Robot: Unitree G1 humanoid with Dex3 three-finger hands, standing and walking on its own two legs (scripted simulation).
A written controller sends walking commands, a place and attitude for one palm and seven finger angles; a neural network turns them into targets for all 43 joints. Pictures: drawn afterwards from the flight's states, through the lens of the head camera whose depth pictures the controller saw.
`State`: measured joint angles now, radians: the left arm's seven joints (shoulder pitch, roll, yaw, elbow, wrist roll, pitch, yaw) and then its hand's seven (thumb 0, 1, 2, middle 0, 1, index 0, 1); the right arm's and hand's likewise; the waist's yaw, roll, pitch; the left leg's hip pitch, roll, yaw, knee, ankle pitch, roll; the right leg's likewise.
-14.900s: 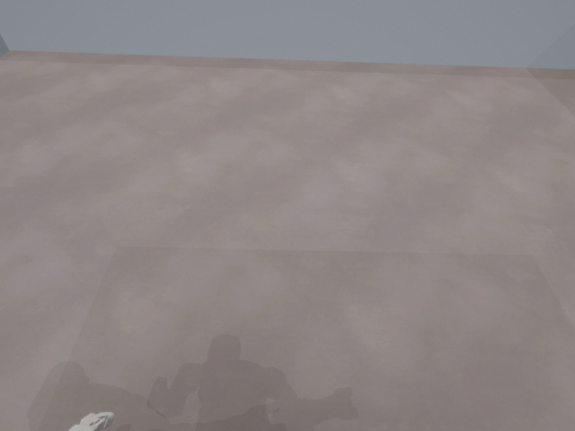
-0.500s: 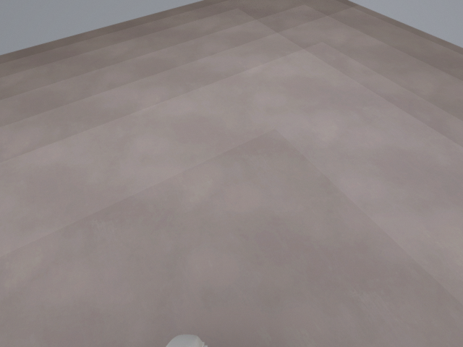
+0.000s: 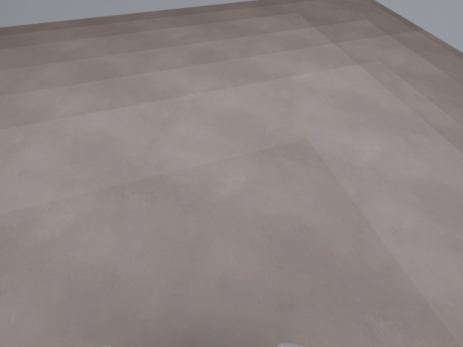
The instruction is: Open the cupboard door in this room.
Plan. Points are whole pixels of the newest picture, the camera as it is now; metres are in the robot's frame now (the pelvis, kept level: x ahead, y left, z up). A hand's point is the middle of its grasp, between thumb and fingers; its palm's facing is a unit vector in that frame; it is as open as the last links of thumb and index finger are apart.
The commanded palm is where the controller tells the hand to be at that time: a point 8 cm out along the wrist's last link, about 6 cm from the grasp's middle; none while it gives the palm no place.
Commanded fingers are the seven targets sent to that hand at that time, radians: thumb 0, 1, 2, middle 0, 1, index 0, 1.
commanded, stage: turn or walk to find it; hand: left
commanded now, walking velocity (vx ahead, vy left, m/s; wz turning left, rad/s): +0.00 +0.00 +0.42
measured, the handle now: out of the picture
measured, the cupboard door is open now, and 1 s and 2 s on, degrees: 0 0 0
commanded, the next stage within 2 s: none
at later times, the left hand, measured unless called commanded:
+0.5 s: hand out of the picture -0.03 +0.15 -0.16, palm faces +0.27 -0.93 -0.26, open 7.4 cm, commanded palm none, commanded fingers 0.00 0.90 0.90 -0.20 -0.30 -0.20 -0.30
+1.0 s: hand out of the picture -0.09 +0.19 -0.16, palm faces +0.45 -0.85 -0.26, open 7.4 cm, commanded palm none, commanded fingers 0.00 0.90 0.90 -0.20 -0.30 -0.20 -0.30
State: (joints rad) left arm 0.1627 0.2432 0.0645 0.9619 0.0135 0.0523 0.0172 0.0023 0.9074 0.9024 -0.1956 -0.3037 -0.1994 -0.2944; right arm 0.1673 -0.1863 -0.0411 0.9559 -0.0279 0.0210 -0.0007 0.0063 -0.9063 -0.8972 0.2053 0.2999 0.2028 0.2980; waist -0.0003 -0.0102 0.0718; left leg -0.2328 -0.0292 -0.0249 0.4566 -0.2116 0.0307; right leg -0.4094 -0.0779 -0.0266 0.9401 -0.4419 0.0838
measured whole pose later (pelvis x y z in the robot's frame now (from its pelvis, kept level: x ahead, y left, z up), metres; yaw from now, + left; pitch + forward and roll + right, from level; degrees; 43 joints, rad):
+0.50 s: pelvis -0.04 -0.05 +0.00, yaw +14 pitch -1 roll +2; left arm 0.23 0.17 0.04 0.96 0.03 0.00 0.02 0.00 0.90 0.90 -0.20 -0.30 -0.21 -0.30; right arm 0.23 -0.25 -0.08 1.02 -0.02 0.09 0.02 0.01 -0.91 -0.90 0.20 0.30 0.20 0.30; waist 0.00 0.01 0.07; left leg -0.38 0.04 -0.01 0.96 -0.43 -0.07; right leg -0.23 -0.11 -0.23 0.50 -0.25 -0.04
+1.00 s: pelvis -0.08 -0.03 +0.00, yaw +25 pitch +0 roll +0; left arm 0.16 0.23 0.06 0.96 0.01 0.05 0.02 0.00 0.91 0.90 -0.20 -0.30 -0.20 -0.29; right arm 0.17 -0.19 -0.05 0.96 -0.03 0.03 0.00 0.01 -0.91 -0.90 0.21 0.30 0.20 0.30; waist -0.01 0.00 0.07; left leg -0.25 -0.04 -0.05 0.47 -0.21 0.02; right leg -0.37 -0.06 -0.03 0.83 -0.44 0.08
